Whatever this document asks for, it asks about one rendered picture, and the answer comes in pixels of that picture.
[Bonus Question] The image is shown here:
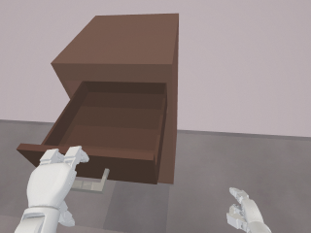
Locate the robot right forearm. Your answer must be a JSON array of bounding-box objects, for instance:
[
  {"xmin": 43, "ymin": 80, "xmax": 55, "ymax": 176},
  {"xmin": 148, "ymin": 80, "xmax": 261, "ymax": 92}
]
[{"xmin": 246, "ymin": 221, "xmax": 272, "ymax": 233}]

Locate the handle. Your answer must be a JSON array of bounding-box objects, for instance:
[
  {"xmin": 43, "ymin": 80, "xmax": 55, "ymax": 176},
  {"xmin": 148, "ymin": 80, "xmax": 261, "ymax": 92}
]
[{"xmin": 70, "ymin": 168, "xmax": 110, "ymax": 194}]

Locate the drawer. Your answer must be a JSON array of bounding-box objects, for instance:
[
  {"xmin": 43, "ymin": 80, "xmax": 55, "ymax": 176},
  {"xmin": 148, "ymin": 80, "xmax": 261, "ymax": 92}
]
[{"xmin": 17, "ymin": 81, "xmax": 168, "ymax": 184}]

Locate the cabinet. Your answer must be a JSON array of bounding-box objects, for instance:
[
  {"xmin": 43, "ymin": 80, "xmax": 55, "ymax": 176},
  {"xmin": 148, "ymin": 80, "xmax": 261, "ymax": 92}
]
[{"xmin": 51, "ymin": 13, "xmax": 179, "ymax": 184}]

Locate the robot left forearm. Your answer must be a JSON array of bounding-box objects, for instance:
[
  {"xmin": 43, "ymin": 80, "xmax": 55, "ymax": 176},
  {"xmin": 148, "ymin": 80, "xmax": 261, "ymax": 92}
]
[{"xmin": 15, "ymin": 205, "xmax": 61, "ymax": 233}]

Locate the right robot hand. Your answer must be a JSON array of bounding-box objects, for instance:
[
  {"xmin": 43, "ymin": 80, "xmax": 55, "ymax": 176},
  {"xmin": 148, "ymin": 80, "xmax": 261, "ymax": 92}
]
[{"xmin": 226, "ymin": 187, "xmax": 264, "ymax": 232}]

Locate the left robot hand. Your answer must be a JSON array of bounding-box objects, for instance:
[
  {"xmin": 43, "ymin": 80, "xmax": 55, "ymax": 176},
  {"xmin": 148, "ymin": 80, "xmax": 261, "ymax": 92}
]
[{"xmin": 26, "ymin": 146, "xmax": 89, "ymax": 227}]

